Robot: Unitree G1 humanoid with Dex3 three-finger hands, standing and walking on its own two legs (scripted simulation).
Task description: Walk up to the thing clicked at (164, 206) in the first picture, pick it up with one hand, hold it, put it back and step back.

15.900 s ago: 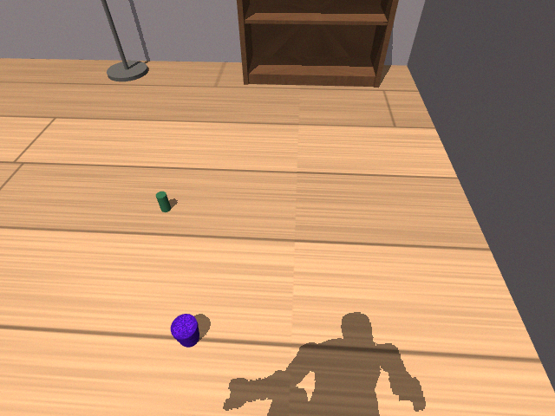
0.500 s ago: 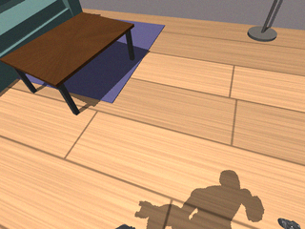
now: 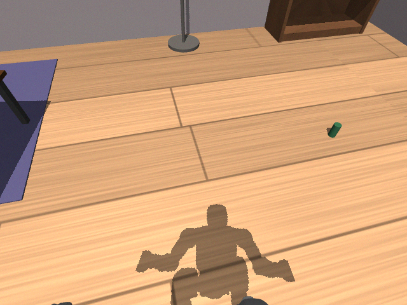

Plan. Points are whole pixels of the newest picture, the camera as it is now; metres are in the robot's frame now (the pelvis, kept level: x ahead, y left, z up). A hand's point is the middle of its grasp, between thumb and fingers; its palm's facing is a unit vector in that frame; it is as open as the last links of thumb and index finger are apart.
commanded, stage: walk up
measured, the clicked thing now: (334, 130) +1.24 -1.00 -0.73
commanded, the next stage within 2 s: none
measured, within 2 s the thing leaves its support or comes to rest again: neither
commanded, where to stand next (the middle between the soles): +0.11 -0.03 m, yaw -51 degrees
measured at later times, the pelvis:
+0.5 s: pelvis +0.06 +0.02 -0.04, yaw -24 degrees
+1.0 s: pelvis +0.05 +0.02 -0.05, yaw -41 degrees
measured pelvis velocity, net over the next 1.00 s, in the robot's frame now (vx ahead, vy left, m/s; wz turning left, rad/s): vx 0.05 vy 0.02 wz -0.71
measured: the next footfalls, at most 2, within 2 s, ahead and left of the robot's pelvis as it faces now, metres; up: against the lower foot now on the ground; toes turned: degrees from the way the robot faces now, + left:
right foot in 0.10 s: +0.09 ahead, -0.15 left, +0.00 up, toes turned -8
left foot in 0.42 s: +0.20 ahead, +0.10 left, +0.00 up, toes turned -20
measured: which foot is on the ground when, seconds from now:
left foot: down 0.00-0.12, up 0.14-0.40, down 0.42-0.76, up 0.78-0.98, down 1.00-1.00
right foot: up 0.00-0.08, down 0.10-0.44, up 0.46-0.72, down 0.74-1.00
